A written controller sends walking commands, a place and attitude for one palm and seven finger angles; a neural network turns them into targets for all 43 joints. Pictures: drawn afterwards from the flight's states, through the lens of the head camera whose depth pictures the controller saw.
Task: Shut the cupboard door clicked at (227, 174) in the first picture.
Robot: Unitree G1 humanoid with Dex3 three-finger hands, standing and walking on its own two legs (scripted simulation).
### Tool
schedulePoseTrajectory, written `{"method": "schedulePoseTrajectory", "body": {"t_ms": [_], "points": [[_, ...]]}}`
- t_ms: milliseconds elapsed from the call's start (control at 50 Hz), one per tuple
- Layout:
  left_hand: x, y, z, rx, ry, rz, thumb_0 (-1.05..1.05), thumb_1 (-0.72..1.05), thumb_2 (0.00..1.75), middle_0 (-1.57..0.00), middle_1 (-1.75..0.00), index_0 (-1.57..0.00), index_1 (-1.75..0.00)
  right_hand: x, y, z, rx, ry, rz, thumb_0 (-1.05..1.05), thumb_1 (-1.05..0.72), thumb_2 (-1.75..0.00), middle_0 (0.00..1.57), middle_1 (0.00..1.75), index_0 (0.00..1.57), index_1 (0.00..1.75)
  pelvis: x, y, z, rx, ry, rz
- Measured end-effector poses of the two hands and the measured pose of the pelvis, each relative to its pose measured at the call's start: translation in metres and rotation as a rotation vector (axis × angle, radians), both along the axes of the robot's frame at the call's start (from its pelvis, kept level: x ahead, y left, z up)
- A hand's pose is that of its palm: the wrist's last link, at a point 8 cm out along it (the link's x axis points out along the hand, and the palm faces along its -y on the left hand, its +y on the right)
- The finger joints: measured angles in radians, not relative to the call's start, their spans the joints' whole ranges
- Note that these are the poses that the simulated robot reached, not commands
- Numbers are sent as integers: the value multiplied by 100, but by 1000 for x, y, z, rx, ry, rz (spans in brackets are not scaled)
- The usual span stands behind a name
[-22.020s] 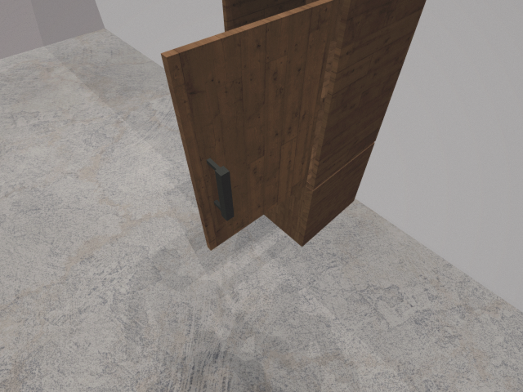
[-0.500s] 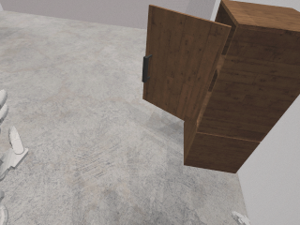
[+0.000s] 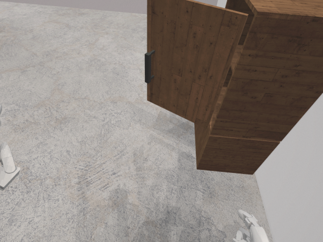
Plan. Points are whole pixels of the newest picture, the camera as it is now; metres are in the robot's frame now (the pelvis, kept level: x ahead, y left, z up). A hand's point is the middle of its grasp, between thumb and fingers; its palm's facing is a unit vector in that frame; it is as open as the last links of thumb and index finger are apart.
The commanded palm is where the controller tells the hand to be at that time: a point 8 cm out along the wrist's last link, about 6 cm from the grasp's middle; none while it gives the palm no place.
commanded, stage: stop stepping back and stand still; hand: left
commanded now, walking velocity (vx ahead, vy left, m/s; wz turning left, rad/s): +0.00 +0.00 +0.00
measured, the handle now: (150, 66) +0.92 +0.09 -0.07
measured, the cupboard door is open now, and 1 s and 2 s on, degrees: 62 62 62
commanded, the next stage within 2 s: let the arm hang, fingers relaxed in 0.74 s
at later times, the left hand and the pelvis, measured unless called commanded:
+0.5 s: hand out of the picture +0.17 +0.28 +0.16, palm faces +0.47 -0.79 -0.40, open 7.4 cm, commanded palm +0.11 +0.31 +0.18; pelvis -0.03 +0.01 +0.00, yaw +0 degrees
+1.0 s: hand out of the picture +0.14 +0.26 -0.06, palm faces +0.06 -0.91 -0.41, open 7.4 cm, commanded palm none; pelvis -0.05 +0.02 +0.00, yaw +0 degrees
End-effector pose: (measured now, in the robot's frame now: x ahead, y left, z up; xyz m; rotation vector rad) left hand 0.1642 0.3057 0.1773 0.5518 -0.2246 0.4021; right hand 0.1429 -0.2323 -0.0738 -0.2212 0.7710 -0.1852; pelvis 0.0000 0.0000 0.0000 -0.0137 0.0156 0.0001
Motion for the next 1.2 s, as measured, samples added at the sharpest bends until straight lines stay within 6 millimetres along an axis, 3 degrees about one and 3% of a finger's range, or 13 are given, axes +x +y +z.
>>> {"method": "schedulePoseTrajectory", "body": {"t_ms": [180, 400, 580, 840, 860, 900, 940, 980, 1040, 1080, 1140, 1200], "points": [[-4, 1, 0, -11, -3, -40, 2, 89, 90, -21, -30, -21, -30, 12, 8, 16, -7, -70, 4, 1, -91, -90, 20, 30, 20, 30, -5, 6, 1, -8, 6, -6], [-35, 12, -1, -54, -23, 30, 2, 89, 90, -21, -30, -21, -30, -18, 15, 9, -5, -33, 22, 1, -91, -90, 20, 30, 20, 30, -23, 10, 3, -10, -9, 3], [-46, 11, -5, -74, -12, 46, 2, 89, 90, -21, -30, -21, -30, -41, 15, 1, 5, 0, 19, 1, -91, -90, 20, 30, 20, 30, -35, 11, 4, -12, -10, 7], [-44, 13, -5, -58, 6, 36, 2, 89, 90, -21, -30, -21, -30, -40, 11, 5, -7, -12, 8, 1, -91, -90, 20, 30, 20, 30, -36, 12, 5, -11, -5, 7], [-41, 13, -12, -50, 32, 24, 2, 89, 90, -21, -30, -21, -30, -38, 11, 2, 0, -17, 32, 1, -91, -90, 20, 30, 20, 30, -37, 13, 4, -13, -2, 13], [-30, 16, -53, -94, 208, 8, 1, 89, 90, -20, -30, -20, -30, -36, 7, -9, 10, 20, 84, 1, -91, -90, 20, 30, 20, 30, -40, 17, 1, -12, -1, 17], [-26, 15, -111, -179, 458, 17, 1, 90, 90, -20, -30, -20, -30, -37, 2, -21, 15, 66, 99, 1, -91, -90, 20, 30, 20, 30, -44, 20, -1, -7, -6, 14], [-37, 6, -172, -262, 714, 27, 1, 90, 90, -20, -30, -19, -30, -43, -4, -28, 16, 105, 86, 1, -91, -90, 20, 30, 20, 30, -47, 21, -3, 0, -15, 8], [-74, -20, -246, -371, 1039, 28, 1, 90, 90, -20, -29, -19, -30, -64, -14, -33, 6, 170, 48, 1, -91, -90, 20, 30, 20, 30, -50, 20, -3, 11, -28, -3], [-106, -41, -281, -444, 1208, 29, 1, 90, 90, -20, -29, -20, -30, -84, -20, -34, -8, 235, 23, 1, -91, -90, 20, 30, 20, 30, -52, 18, -2, 15, -35, -6], [-155, -68, -313, -552, 1390, 47, 1, 91, 90, -20, -30, -20, -30, -120, -26, -37, -28, 363, -12, 1, -91, -90, 20, 30, 20, 30, -52, 15, 0, 14, -36, -5], [-194, -67, -323, -605, 1483, 134, 1, 96, 90, -21, -30, -20, -30, -154, -29, -38, -38, 494, -41, 1, -91, -90, 20, 30, 20, 30, -52, 10, 3, 8, -35, 4]]}}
